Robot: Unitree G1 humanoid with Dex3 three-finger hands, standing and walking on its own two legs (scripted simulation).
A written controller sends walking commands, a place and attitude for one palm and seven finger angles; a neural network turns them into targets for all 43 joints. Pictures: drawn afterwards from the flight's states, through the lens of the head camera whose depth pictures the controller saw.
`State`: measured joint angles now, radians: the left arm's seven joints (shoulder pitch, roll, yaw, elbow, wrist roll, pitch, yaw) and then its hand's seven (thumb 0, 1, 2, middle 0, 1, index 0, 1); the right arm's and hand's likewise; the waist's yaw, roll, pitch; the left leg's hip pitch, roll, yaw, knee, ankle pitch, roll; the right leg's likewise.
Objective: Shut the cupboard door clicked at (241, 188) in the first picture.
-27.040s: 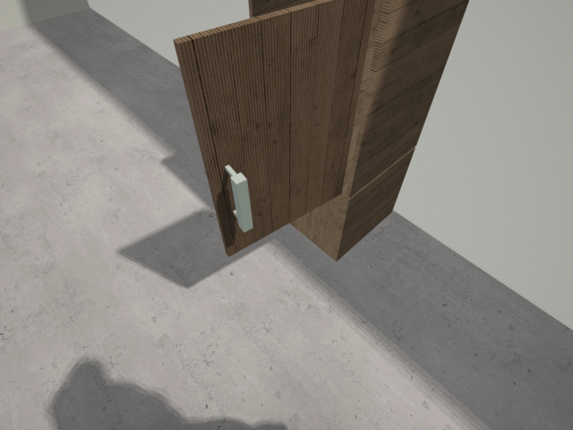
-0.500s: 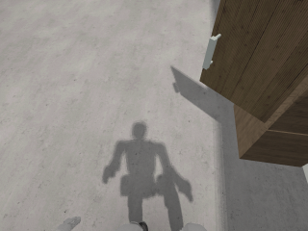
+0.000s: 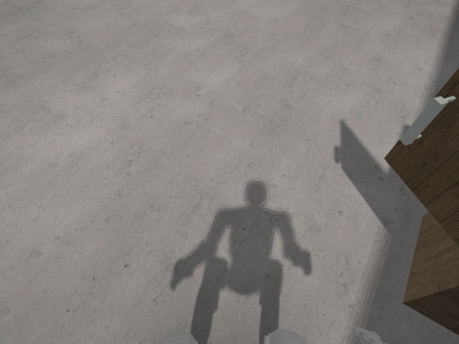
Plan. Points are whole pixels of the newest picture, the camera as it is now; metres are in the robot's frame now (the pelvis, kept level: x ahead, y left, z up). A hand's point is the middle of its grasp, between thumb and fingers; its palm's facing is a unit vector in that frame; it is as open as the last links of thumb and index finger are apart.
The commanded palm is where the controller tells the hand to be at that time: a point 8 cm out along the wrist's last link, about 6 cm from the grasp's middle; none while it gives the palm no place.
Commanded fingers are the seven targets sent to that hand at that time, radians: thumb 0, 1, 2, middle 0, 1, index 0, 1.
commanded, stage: walk to a spot facing it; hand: left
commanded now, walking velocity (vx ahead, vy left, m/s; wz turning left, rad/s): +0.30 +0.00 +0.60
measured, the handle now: (427, 121) +0.71 -0.53 -0.09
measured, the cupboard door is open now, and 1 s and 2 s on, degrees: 52 52 52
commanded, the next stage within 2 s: turn to face it in 0.56 s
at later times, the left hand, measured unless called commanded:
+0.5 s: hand out of the picture +0.05 +0.15 -0.15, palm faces +0.41 -0.89 -0.20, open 7.3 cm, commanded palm none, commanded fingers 0.00 0.90 0.90 -0.20 -0.30 -0.20 -0.30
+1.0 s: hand (118, 253) +0.29 +0.27 -0.16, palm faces +0.37 -0.91 -0.21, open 7.3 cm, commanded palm none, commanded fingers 0.00 0.90 0.90 -0.20 -0.30 -0.20 -0.30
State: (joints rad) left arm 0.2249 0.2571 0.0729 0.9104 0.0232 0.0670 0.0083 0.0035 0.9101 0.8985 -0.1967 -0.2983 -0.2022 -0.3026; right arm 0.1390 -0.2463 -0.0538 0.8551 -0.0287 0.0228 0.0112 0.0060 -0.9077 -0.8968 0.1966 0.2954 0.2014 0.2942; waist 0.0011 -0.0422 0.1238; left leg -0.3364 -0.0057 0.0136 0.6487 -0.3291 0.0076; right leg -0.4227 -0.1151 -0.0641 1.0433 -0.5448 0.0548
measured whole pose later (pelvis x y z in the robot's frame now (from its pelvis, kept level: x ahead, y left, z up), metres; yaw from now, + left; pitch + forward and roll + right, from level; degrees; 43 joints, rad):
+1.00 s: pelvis +0.29 +0.07 +0.00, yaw +21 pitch +0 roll +0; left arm 0.20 0.16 0.04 0.94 0.03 0.00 0.00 0.00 0.91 0.90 -0.19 -0.30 -0.20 -0.30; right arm 0.21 -0.19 -0.04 1.00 -0.01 0.02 -0.02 0.01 -0.92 -0.90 0.20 0.30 0.20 0.29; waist 0.00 0.03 0.08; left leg -0.23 0.03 0.12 0.76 -0.52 0.00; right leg -0.38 -0.01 -0.03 0.64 -0.26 -0.01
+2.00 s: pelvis +0.36 +0.12 +0.02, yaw -15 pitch +1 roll -2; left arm 0.14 0.25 0.08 0.87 0.02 0.09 -0.05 0.00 0.91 0.90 -0.20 -0.30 -0.20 -0.30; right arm 0.24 -0.21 -0.01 0.87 -0.03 0.01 -0.03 0.01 -0.90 -0.90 0.20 0.30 0.21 0.29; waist 0.00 -0.02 0.10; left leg -0.26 0.13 0.13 0.53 -0.28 -0.01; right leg -0.47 0.00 -0.04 1.01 -0.48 0.04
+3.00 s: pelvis +0.38 +0.09 +0.01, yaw -50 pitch +1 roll +1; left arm 0.18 0.23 0.06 0.89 0.03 0.06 -0.01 0.00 0.91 0.90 -0.20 -0.30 -0.20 -0.30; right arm 0.18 -0.26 -0.05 0.88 -0.01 0.05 -0.02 0.01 -0.91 -0.90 0.20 0.30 0.20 0.29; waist 0.00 0.00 0.08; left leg -0.44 0.05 0.05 0.86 -0.43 -0.07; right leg -0.29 0.01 0.05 0.55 -0.28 -0.01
